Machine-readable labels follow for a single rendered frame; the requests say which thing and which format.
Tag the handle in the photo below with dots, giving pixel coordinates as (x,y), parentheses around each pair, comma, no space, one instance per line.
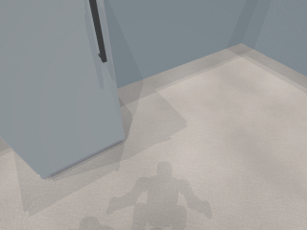
(98,29)

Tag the fridge door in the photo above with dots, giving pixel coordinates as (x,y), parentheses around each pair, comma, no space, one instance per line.
(58,100)

